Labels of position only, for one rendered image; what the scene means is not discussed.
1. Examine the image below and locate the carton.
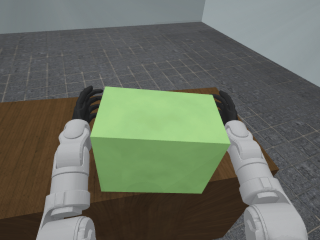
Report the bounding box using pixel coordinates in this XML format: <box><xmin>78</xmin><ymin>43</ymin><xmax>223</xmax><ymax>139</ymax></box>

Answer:
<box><xmin>90</xmin><ymin>86</ymin><xmax>231</xmax><ymax>194</ymax></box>

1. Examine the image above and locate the right robot upper arm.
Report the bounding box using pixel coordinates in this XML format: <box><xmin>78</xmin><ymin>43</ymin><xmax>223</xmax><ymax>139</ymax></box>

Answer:
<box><xmin>244</xmin><ymin>202</ymin><xmax>307</xmax><ymax>240</ymax></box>

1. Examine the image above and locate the right robot forearm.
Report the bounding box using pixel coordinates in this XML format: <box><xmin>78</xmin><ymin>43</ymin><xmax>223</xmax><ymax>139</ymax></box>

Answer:
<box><xmin>224</xmin><ymin>120</ymin><xmax>308</xmax><ymax>240</ymax></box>

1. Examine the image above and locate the left robot hand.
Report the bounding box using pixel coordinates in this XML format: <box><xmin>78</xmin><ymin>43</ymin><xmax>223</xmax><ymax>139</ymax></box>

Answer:
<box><xmin>72</xmin><ymin>85</ymin><xmax>103</xmax><ymax>124</ymax></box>

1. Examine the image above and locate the left robot forearm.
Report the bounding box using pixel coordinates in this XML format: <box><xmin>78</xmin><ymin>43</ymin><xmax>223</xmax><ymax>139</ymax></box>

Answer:
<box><xmin>36</xmin><ymin>119</ymin><xmax>92</xmax><ymax>240</ymax></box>

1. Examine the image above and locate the left robot upper arm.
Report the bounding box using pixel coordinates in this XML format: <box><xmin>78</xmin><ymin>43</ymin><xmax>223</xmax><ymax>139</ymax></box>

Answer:
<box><xmin>37</xmin><ymin>216</ymin><xmax>96</xmax><ymax>240</ymax></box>

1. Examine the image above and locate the right robot hand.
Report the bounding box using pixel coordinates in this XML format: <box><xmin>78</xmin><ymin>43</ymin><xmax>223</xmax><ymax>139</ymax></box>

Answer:
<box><xmin>209</xmin><ymin>90</ymin><xmax>238</xmax><ymax>126</ymax></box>

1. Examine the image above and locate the pedestal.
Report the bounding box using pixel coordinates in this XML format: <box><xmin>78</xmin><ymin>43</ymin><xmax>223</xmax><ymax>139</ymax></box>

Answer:
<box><xmin>0</xmin><ymin>87</ymin><xmax>279</xmax><ymax>240</ymax></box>

